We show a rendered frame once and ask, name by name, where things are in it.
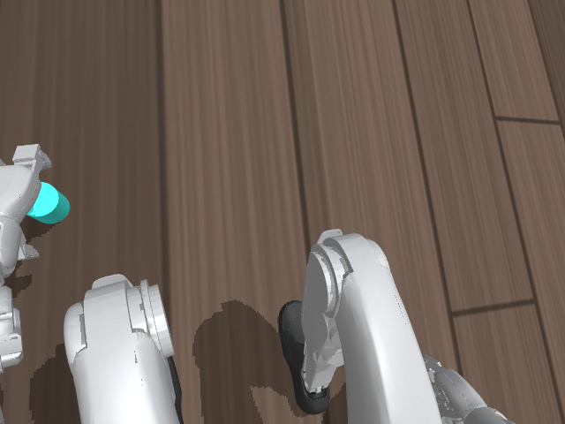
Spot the left robot arm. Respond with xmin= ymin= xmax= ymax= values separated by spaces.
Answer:
xmin=0 ymin=216 xmax=23 ymax=424

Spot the tin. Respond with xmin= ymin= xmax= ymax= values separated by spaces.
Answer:
xmin=27 ymin=182 xmax=70 ymax=223

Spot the right robot foot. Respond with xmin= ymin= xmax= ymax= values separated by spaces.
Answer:
xmin=279 ymin=300 xmax=330 ymax=415

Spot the left robot hand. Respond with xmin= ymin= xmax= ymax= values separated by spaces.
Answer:
xmin=0 ymin=144 xmax=51 ymax=261

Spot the right robot arm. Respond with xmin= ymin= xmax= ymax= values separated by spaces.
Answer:
xmin=463 ymin=407 xmax=515 ymax=424

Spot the left robot foot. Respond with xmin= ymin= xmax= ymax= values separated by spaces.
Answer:
xmin=167 ymin=356 xmax=184 ymax=424

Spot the right robot hand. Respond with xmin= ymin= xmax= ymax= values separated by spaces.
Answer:
xmin=423 ymin=355 xmax=488 ymax=424

